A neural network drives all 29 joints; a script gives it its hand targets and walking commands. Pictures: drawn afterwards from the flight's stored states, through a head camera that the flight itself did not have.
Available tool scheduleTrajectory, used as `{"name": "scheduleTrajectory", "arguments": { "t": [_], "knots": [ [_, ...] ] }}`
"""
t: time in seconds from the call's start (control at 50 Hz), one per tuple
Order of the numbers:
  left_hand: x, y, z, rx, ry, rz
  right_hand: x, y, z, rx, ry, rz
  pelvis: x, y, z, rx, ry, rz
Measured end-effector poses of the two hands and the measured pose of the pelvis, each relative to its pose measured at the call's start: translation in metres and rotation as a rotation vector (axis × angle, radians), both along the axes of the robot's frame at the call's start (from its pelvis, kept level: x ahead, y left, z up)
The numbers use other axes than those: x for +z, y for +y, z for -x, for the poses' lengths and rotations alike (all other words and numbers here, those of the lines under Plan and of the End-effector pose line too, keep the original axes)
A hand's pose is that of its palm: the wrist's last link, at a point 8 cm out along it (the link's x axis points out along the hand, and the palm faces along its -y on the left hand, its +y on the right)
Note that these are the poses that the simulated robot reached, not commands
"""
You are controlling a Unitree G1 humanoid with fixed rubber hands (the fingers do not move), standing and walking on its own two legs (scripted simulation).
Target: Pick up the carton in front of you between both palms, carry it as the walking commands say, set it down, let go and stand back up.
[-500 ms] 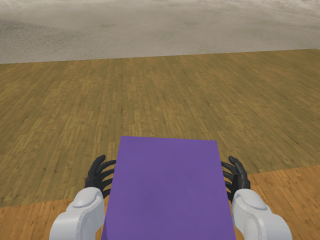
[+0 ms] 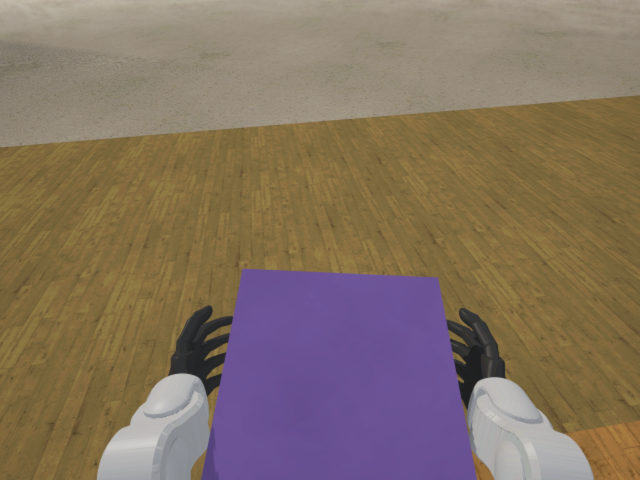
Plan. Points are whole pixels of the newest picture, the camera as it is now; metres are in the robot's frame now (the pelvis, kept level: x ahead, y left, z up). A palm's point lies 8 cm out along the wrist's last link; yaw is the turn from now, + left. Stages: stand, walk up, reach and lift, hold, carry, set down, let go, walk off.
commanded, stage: carry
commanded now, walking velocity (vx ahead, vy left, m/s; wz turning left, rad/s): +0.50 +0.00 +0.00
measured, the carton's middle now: (332, 406) +0.23 +0.00 +0.03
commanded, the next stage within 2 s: none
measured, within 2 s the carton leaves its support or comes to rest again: neither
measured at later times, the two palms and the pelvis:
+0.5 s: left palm (247, 157) +0.67 +0.15 +0.10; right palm (415, 154) +0.66 -0.16 +0.11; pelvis +0.33 +0.01 -0.01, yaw -2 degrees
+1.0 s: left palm (266, 98) +1.02 +0.16 +0.07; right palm (383, 98) +1.02 -0.15 +0.07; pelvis +0.69 +0.01 -0.04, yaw +0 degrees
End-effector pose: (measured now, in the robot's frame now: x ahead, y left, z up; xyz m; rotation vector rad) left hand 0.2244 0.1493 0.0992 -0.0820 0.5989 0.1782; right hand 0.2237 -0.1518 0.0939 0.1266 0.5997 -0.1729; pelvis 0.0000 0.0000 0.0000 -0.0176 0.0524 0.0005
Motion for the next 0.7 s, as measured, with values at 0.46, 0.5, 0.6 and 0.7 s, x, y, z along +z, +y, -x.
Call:
{"name": "scheduleTrajectory", "arguments": {
  "t": [0.46, 0.5, 0.6, 0.7],
  "knots": [
    [0.017, 0.000, -0.398, 0.048, -0.034, 0.008, 0.025, -0.010, -0.397, -0.089, -0.030, 0.045, 0.009, 0.001, -0.293, -0.023, 0.020, 0.000],
    [0.005, 0.005, -0.442, 0.035, -0.042, 0.017, 0.018, -0.005, -0.436, -0.105, -0.040, 0.053, -0.006, 0.010, -0.327, -0.032, 0.009, 0.010],
    [-0.025, 0.013, -0.525, 0.022, 0.035, 0.047, -0.010, 0.005, -0.507, -0.122, 0.032, 0.034, -0.008, 0.024, -0.389, -0.026, 0.020, 0.005],
    [-0.035, 0.016, -0.586, 0.035, 0.070, 0.092, -0.023, 0.013, -0.565, -0.124, 0.060, -0.019, 0.006, 0.033, -0.450, -0.028, 0.051, 0.014]
  ]
}}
